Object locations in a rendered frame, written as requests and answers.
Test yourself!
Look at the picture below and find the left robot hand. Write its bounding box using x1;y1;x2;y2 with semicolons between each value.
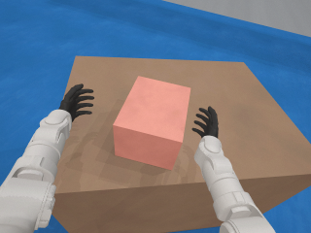
59;83;94;122

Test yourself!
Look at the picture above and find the left robot forearm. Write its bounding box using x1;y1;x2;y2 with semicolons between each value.
0;109;72;195

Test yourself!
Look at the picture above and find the robot left upper arm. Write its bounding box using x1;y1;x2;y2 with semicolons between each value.
0;177;56;233

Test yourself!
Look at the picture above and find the carton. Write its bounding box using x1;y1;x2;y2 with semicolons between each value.
113;76;191;171

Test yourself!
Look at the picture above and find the right robot forearm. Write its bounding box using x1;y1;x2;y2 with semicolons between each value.
193;135;276;233

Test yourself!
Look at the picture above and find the robot right upper arm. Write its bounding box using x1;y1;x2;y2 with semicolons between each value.
219;216;275;233

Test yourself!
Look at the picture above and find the pedestal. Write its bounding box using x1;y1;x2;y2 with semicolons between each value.
52;55;311;233

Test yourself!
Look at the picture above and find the right robot hand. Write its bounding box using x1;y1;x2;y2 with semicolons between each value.
191;106;219;139

